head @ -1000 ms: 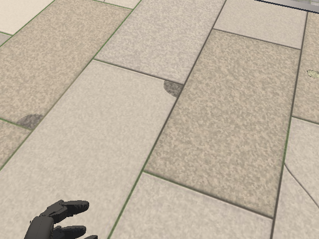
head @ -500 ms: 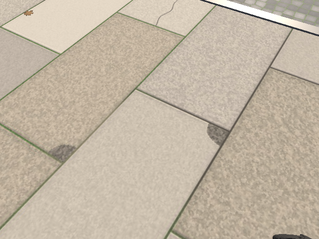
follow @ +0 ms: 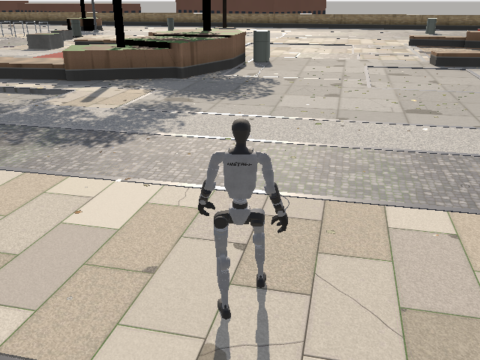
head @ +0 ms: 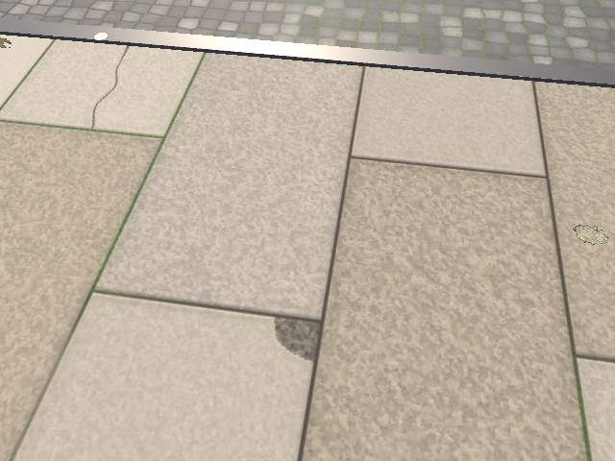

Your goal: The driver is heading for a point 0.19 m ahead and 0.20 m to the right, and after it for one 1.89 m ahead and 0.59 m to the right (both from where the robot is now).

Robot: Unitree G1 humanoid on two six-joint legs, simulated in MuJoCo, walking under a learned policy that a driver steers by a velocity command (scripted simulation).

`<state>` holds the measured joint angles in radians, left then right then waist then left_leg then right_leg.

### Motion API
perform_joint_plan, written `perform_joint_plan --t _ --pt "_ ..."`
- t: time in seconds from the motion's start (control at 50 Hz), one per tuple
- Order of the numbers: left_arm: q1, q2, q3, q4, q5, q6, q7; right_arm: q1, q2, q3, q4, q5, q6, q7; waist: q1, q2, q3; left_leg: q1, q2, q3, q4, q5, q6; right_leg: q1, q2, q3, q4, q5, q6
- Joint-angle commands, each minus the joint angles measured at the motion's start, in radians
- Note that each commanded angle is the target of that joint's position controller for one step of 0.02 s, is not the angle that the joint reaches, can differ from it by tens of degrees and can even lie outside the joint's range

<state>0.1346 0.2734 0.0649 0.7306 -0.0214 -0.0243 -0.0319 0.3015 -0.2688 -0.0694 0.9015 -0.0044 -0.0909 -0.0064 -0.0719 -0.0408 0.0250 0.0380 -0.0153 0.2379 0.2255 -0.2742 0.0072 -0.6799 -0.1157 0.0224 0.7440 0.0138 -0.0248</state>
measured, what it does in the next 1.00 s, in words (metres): walks ahead, turning right: right foot, then left foot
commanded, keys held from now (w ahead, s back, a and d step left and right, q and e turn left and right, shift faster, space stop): w+e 0.76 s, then w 0.18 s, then no key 0.06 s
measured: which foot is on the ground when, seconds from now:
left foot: down 0.00-0.12, up 0.14-0.60, down 0.62-1.00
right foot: up 0.00-0.12, down 0.14-0.62, up 0.64-1.00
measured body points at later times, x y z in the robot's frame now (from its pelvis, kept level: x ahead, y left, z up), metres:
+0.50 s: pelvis +0.28 -0.06 +0.01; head +0.31 -0.09 +0.45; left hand +0.41 +0.20 -0.10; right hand +0.43 -0.36 -0.08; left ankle +0.52 +0.06 -0.69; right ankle +0.20 -0.12 -0.74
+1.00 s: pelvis +0.54 -0.13 +0.00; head +0.57 -0.15 +0.45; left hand +0.85 -0.04 -0.08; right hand +0.40 -0.37 -0.12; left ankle +0.54 +0.01 -0.74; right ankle +0.60 -0.35 -0.69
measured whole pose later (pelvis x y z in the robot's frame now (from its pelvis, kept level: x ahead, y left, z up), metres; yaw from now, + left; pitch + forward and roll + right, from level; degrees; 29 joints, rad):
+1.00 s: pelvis +0.54 -0.13 +0.00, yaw -32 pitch +2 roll +2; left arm 0.12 0.28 0.05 0.63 -0.01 -0.04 -0.02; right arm 0.35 -0.28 -0.06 0.88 0.01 -0.09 0.01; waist -0.10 -0.04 0.03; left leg -0.02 -0.02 0.11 0.25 -0.25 0.01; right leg -0.65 -0.09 0.06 0.72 -0.05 -0.01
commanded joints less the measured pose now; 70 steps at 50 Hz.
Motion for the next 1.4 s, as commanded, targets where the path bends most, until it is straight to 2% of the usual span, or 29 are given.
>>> perform_joint_plan --t 0.02,0.08,0.12,0.14,0.16,0.18,0.2,0.22,0.26,0.34,0.44,0.54,0.6,0.62,0.64,0.66,0.68,0.72,0.84,0.98,1.04,1.1,1.12,1.14,1.16,1.18,1.2,1.28,1.4 --pt "-0.120 0.039 0.001 -0.113 0.000 -0.012 -0.020 -0.009 -0.185 -0.044 -0.044 0.016 0.008 -0.007 -0.004 0.076 0.078 0.019 0.313 -0.069 -0.054 0.388 0.141 -0.036 0.005 -0.040 -0.073 -0.037 -0.027" --pt "-0.075 0.080 0.022 -0.130 0.001 -0.005 -0.028 -0.030 -0.224 -0.056 -0.048 0.030 0.029 -0.012 0.052 0.122 0.018 0.075 0.318 -0.027 0.111 0.786 0.109 0.099 0.083 -0.118 -0.093 -0.186 -0.080" --pt "0.181 0.161 0.072 -0.069 -0.004 -0.001 -0.016 -0.059 -0.226 -0.054 -0.057 0.037 0.044 -0.016 0.200 0.109 -0.121 -0.017 0.265 0.016 0.466 0.924 0.065 0.454 0.178 -0.153 -0.171 -0.165 -0.142" --pt "0.333 0.255 0.107 -0.033 -0.005 0.010 0.007 -0.039 -0.176 -0.034 -0.077 0.009 0.036 -0.017 0.249 -0.020 -0.210 -0.280 0.215 0.018 0.788 0.578 0.015 0.761 0.059 0.066 -0.199 -0.159 -0.202" --pt "0.274 0.349 0.111 -0.050 -0.010 -0.003 0.008 0.049 -0.030 0.011 -0.134 -0.019 0.005 -0.001 0.108 -0.253 -0.300 -0.714 0.000 -0.122 1.108 -0.310 -0.040 1.049 -0.172 0.649 -0.329 -0.351 -0.390" --pt "0.302 0.253 0.084 -0.076 -0.003 -0.019 0.000 -0.075 -0.123 -0.002 -0.146 0.024 -0.036 0.013 0.194 -0.114 -0.372 -0.821 0.008 -0.322 1.190 -0.310 -0.019 1.072 -0.216 0.793 -0.465 -0.434 -0.391" --pt "0.264 0.204 0.068 -0.067 0.006 -0.034 -0.003 -0.158 -0.160 -0.013 -0.175 0.055 -0.054 0.018 0.193 -0.067 -0.227 -0.891 0.050 -0.317 1.162 -0.208 0.007 0.976 -0.193 0.651 -0.474 -0.341 -0.340" --pt "0.202 0.176 0.059 -0.074 0.003 -0.041 -0.003 -0.160 -0.145 -0.008 -0.170 0.040 -0.062 0.011 0.145 0.016 -0.156 -0.843 0.096 -0.319 1.075 -0.120 0.017 0.830 -0.149 0.527 -0.464 -0.229 -0.304" --pt "0.101 0.124 0.040 -0.104 0.017 -0.042 0.005 -0.125 -0.156 -0.020 -0.152 0.007 -0.047 0.005 0.071 0.010 -0.097 -0.700 0.144 -0.328 0.945 -0.037 0.004 0.615 -0.082 0.377 -0.489 -0.050 -0.269" --pt "0.128 0.159 0.048 -0.099 0.009 -0.049 0.027 -0.162 -0.111 -0.013 -0.177 -0.013 -0.010 0.003 0.059 0.017 -0.058 -0.669 0.122 -0.296 0.759 0.073 -0.057 0.489 -0.037 0.275 -0.530 0.095 -0.273" --pt "0.199 0.173 0.054 -0.072 0.001 -0.037 0.046 -0.341 -0.072 0.007 -0.231 -0.002 -0.017 0.016 0.128 -0.034 -0.018 -0.596 0.050 -0.284 0.394 0.359 -0.072 0.439 0.029 0.223 -0.511 -0.032 -0.201" --pt "0.250 0.164 0.054 -0.043 -0.006 -0.024 0.052 -0.394 -0.118 -0.005 -0.266 0.011 -0.037 0.035 0.141 -0.057 -0.013 -0.555 0.023 -0.321 0.265 0.316 -0.039 0.547 -0.022 0.346 -0.408 -0.095 -0.179" --pt "0.215 0.152 0.051 -0.052 -0.002 -0.013 0.056 -0.258 -0.154 -0.028 -0.235 0.010 -0.052 0.032 0.063 -0.095 -0.057 -0.371 0.006 -0.292 0.206 0.225 0.013 0.565 -0.002 0.383 -0.279 0.012 -0.144" --pt "0.202 0.109 0.035 -0.066 0.005 -0.014 0.052 -0.137 -0.189 -0.043 -0.217 -0.005 -0.057 0.026 0.003 -0.067 -0.159 -0.156 0.079 -0.342 0.221 0.224 0.060 0.502 0.053 0.336 -0.104 0.022 -0.110" --pt "0.256 0.050 0.014 -0.083 0.025 -0.019 0.051 0.019 -0.254 -0.059 -0.205 -0.013 -0.053 0.019 -0.023 0.094 -0.322 0.159 0.277 -0.563 0.257 0.177 0.139 0.304 0.151 0.233 0.201 -0.242 -0.058" --pt "0.375 0.035 0.003 -0.106 -0.015 -0.028 0.050 0.073 -0.286 -0.068 -0.166 -0.008 -0.037 0.028 0.033 0.428 -0.394 0.365 0.447 -1.033 0.115 -0.112 0.269 -0.025 0.219 0.161 0.470 -0.634 -0.012" --pt "0.323 0.145 0.024 -0.077 -0.028 -0.025 0.053 0.028 -0.180 -0.044 -0.192 0.010 -0.033 0.028 0.005 0.261 -0.275 0.277 0.423 -1.007 0.067 -0.318 0.231 -0.117 0.137 0.190 0.576 -0.563 -0.003" --pt "0.162 0.173 0.036 -0.104 -0.004 -0.014 0.052 -0.073 -0.118 -0.020 -0.206 0.000 -0.018 0.020 0.009 0.101 -0.080 0.007 0.343 -0.709 0.038 -0.106 0.172 -0.088 0.069 0.126 0.555 -0.403 0.005" --pt "0.123 0.062 0.015 -0.133 0.000 -0.004 0.037 -0.070 -0.123 -0.021 -0.143 -0.001 -0.035 0.022 0.060 0.120 -0.009 -0.170 0.268 -0.416 -0.071 0.212 0.205 -0.020 0.014 0.101 0.336 -0.281 0.014" --pt "-0.082 0.028 -0.013 -0.175 0.012 -0.040 0.002 -0.014 -0.176 -0.025 -0.091 0.022 -0.006 0.016 0.002 0.101 0.026 -0.141 0.223 -0.233 -0.052 0.454 0.170 0.084 0.044 -0.019 -0.085 -0.003 0.018" --pt "-0.103 0.054 -0.002 -0.192 0.013 -0.047 -0.008 0.023 -0.201 -0.027 -0.061 0.030 0.014 0.012 0.014 0.138 -0.007 -0.059 0.246 -0.228 0.043 0.616 0.135 0.159 0.083 -0.029 -0.177 -0.034 -0.012" --pt "0.126 0.147 0.040 -0.118 0.037 -0.044 0.006 0.006 -0.180 -0.017 -0.058 0.032 0.019 0.003 0.147 0.113 -0.145 -0.127 0.168 -0.168 0.351 0.708 0.051 0.541 0.116 -0.041 -0.302 0.183 -0.080" --pt "0.244 0.237 0.056 -0.105 0.062 -0.036 0.023 0.033 -0.113 0.011 -0.091 -0.011 0.011 0.004 0.164 -0.057 -0.294 -0.359 0.097 -0.143 0.653 0.286 -0.006 0.858 -0.110 0.187 -0.193 0.654 -0.164" --pt "0.220 0.236 0.039 -0.112 0.061 -0.026 0.024 0.187 -0.048 0.042 -0.065 -0.010 0.008 0.020 0.098 -0.233 -0.466 -0.569 0.001 -0.236 0.945 -0.430 -0.054 1.050 -0.338 0.486 -0.215 0.788 -0.351" --pt "0.218 0.173 0.030 -0.112 0.041 -0.015 0.014 0.151 -0.150 0.015 -0.034 0.016 0.017 0.023 0.141 -0.111 -0.481 -0.575 0.040 -0.335 1.013 -0.426 -0.053 0.962 -0.281 0.459 -0.260 0.630 -0.331" --pt "0.144 0.145 0.018 -0.109 0.029 -0.015 0.010 0.054 -0.162 0.010 -0.065 0.035 0.027 0.021 0.127 -0.085 -0.326 -0.650 0.072 -0.305 1.009 -0.380 -0.052 0.853 -0.225 0.343 -0.292 0.534 -0.290" --pt "0.076 0.108 0.006 -0.105 0.023 -0.018 0.010 0.006 -0.140 0.013 -0.069 0.026 0.039 0.009 0.102 -0.027 -0.234 -0.653 0.103 -0.293 0.952 -0.317 -0.058 0.725 -0.174 0.279 -0.329 0.447 -0.254" --pt "-0.063 0.090 0.004 -0.082 0.054 -0.027 0.009 0.060 -0.085 0.018 -0.040 0.004 0.093 -0.023 0.003 -0.078 -0.155 -0.368 0.109 -0.263 0.717 -0.156 -0.088 0.352 -0.092 0.120 -0.448 0.287 -0.223" --pt "-0.066 0.082 -0.003 -0.015 0.041 -0.010 0.029 -0.031 -0.084 0.019 -0.045 -0.009 0.108 -0.026 0.027 -0.076 -0.125 -0.213 0.083 -0.245 0.392 0.077 -0.047 0.289 -0.065 0.120 -0.480 -0.267 -0.174"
